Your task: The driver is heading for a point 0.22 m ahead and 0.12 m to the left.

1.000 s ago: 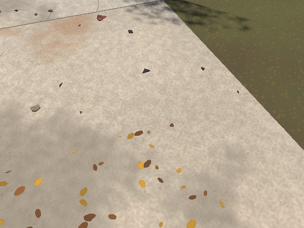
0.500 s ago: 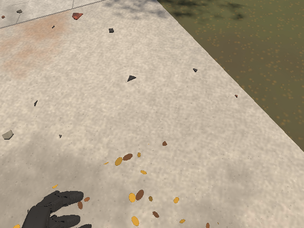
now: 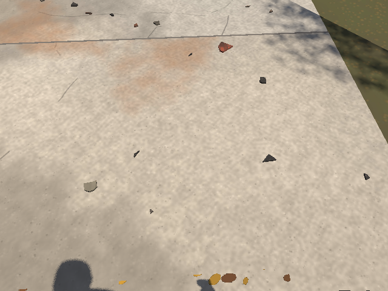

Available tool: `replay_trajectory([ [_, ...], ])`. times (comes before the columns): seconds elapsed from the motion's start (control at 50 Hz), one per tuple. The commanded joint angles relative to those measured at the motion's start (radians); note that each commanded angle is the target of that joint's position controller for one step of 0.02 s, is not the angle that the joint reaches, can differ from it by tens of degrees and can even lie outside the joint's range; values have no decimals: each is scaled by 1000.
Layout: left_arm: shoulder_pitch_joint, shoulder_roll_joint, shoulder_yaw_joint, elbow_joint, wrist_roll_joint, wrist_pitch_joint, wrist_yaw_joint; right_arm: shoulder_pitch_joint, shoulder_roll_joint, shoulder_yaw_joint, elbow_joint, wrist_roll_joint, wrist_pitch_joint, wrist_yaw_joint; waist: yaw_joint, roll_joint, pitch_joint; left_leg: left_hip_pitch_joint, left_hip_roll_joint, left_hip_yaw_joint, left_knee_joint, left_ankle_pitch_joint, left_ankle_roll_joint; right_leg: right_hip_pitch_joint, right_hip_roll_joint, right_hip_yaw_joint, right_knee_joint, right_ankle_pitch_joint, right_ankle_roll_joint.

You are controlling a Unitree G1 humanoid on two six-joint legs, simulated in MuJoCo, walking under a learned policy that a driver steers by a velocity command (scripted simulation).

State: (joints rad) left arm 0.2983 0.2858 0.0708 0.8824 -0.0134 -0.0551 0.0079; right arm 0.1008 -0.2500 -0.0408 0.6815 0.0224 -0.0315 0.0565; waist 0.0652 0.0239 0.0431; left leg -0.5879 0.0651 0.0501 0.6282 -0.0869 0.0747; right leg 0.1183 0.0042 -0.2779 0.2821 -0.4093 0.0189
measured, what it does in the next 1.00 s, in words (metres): walks ahead: left foot, then right foot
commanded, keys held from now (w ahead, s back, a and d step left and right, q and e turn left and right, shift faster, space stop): w+q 0.02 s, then no key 0.98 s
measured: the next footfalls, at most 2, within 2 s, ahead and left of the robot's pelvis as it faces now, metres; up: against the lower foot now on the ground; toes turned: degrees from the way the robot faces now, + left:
left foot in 0.04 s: +0.19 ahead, +0.10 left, +0.00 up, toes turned +5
right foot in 0.48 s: +0.35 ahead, -0.10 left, +0.00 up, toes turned +7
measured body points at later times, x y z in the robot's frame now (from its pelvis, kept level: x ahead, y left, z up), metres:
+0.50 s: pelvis +0.21 +0.01 +0.01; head +0.24 +0.01 +0.46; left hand +0.33 +0.28 -0.10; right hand +0.37 -0.24 -0.10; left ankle +0.15 +0.10 -0.72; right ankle +0.32 -0.11 -0.72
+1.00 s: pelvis +0.25 -0.02 +0.01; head +0.26 -0.01 +0.46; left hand +0.35 +0.25 -0.12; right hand +0.31 -0.27 -0.13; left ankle +0.15 +0.10 -0.72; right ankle +0.31 -0.11 -0.72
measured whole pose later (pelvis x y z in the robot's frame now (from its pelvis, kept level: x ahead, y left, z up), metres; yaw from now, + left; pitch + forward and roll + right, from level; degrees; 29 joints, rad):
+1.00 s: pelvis +0.25 -0.02 +0.01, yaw +7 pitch -1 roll +0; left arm 0.06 0.24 0.04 0.98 0.00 0.00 0.01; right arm 0.26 -0.23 -0.04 0.99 -0.01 0.02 -0.04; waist -0.01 0.00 0.04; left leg -0.08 -0.01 -0.03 0.48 -0.38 0.00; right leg -0.32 0.02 -0.01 0.52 -0.19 -0.03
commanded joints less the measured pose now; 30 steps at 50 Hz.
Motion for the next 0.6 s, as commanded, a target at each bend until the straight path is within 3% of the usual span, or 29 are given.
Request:
replay_trajectory([
  [0.02, -48, 212, 48, -63, -14, 15, 16, 203, -185, -80, -40, 4, -4, -5, -178, -92, -135, 307, -121, 70, -53, -63, 82, -55, -252, 37, 394, 1131, -107],
  [0.04, -33, 173, 30, -77, 1, 8, 18, 348, -262, -113, -9, -1, 5, -27, -241, 4, -224, 609, -40, -95, -98, 17, 134, -284, -204, 41, 692, 860, -59],
  [0.06, 84, 18, -19, -124, 34, -19, -1, 288, -364, -121, -25, -12, -3, -36, -95, 268, -315, 944, 249, -658, -158, 74, 333, -743, 19, 123, 1067, -155, 11],
  [0.08, 4, 115, -6, -110, 3, -53, -15, 312, -263, -90, -62, -24, -16, -32, -177, 115, -460, 982, 317, -807, -256, 190, 363, -801, 25, 351, 1169, -219, 2],
  [0.1, -80, 155, 6, -131, -34, -62, -21, 265, -212, -72, -53, -34, -25, -27, -180, 61, -334, 884, 288, -603, -250, 398, 309, -837, -28, 361, 1148, -135, -13],
  [0.12, -93, 135, 0, -134, -23, -64, -13, 209, -184, -65, -49, -19, -29, -27, -137, -15, -230, 740, 238, -458, -234, 496, 261, -825, -76, 346, 1060, -62, -17],
  [0.14, -104, 135, 4, -123, -2, -57, -5, 150, -154, -56, -53, -12, -28, -30, -106, -34, -163, 616, 198, -370, -255, 521, 228, -790, -105, 334, 985, -30, -12],
  [0.16, -89, 140, 8, -119, 1, -42, -2, 118, -141, -49, -62, -24, -29, -34, -74, -8, -145, 515, 178, -323, -286, 555, 214, -712, -120, 339, 954, 1, -8],
  [0.22, -27, 97, 2, -99, 12, -3, 7, 85, -160, -51, -50, -31, -40, -40, -26, 2, -136, 395, 138, -217, -337, 671, 212, -625, -106, 316, 822, 80, 29],
  [0.28, -70, 66, -10, -108, 20, 5, 12, 76, -162, -49, -26, -27, -31, -55, -35, 42, -144, 397, 91, -128, -331, 673, 177, -608, -92, 302, 617, 219, 49],
  [0.36, -158, 72, -13, -119, 13, 1, 0, 100, -160, -42, 16, -31, -10, -65, -83, 62, -151, 436, 86, -117, -318, 551, 146, -553, -70, 299, 413, 382, 48],
  [0.44, -179, 92, -4, -123, 23, -5, -10, 85, -141, -31, 57, -27, 0, -62, -76, 74, -118, 457, 117, -176, -239, 430, 128, -510, -53, 304, 283, 327, 4],
  [0.46, -147, 91, -1, -111, 30, -9, -12, 71, -129, -25, 63, -18, 1, -63, -48, 65, -120, 441, 98, -177, -198, 364, 101, -441, -44, 295, 190, 406, -17],
  [0.48, -132, 119, 5, -104, 39, -14, -9, 110, -111, -19, 78, -24, -4, -63, -49, 22, -127, 418, 51, -171, -158, 260, 54, -349, -77, 335, 127, 647, -43],
  [0.5, -145, 177, 13, -112, 47, -16, -1, 188, -94, -15, 83, -49, -14, -62, -111, -74, -166, 362, -24, -144, -105, 59, 5, -233, -177, 423, 181, 963, -89],
  [0.52, -158, 135, 2, -104, 45, -5, 4, 273, -64, -7, 113, -52, -13, -65, -143, -169, -220, 303, -62, -120, -84, -175, -42, -152, -246, 487, 214, 989, -195],
  [0.54, -172, 70, -11, -102, 29, 7, 2, 226, -82, -6, 114, -49, -2, -71, -113, -179, -217, 310, -57, -110, -95, -246, -66, -181, -254, 518, 195, 875, -227],
  [0.56, -195, 57, -17, -100, 22, 15, -4, 199, -99, -11, 112, -39, 14, -75, -110, -160, -198, 317, -48, -113, -126, -228, -67, -216, -226, 507, 181, 733, -209],
  [0.6, -226, 78, -11, -102, 18, 18, -17, 166, -125, -18, 127, -32, 49, -82, -94, -108, -141, 343, -53, -117, -173, -170, -54, -288, -154, 438, 183, 582, -151],
])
